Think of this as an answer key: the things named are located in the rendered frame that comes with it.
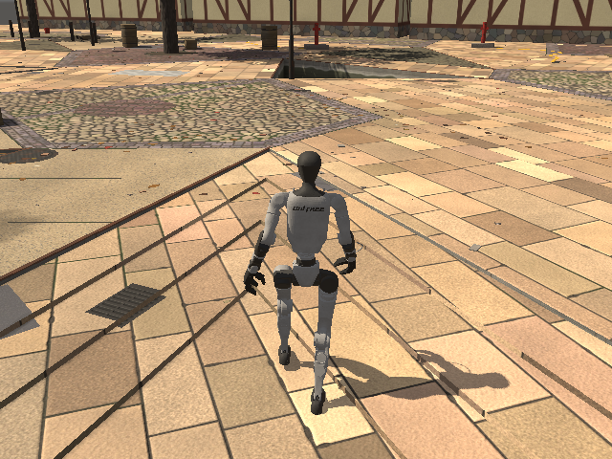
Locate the robot right forearm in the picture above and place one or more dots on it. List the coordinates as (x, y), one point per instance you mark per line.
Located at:
(349, 250)

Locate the robot right upper arm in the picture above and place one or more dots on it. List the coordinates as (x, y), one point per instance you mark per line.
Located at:
(338, 203)

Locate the robot left shin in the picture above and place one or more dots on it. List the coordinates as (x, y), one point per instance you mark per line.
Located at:
(284, 327)

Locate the robot left forearm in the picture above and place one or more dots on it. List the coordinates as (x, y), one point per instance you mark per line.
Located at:
(258, 255)

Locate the robot left hand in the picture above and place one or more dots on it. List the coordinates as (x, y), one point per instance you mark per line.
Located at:
(248, 281)

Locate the robot left upper arm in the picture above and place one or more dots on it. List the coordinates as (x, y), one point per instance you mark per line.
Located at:
(278, 201)

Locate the robot right hand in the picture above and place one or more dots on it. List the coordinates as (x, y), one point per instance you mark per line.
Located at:
(349, 269)

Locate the robot left foot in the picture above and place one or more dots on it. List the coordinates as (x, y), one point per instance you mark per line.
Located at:
(284, 358)

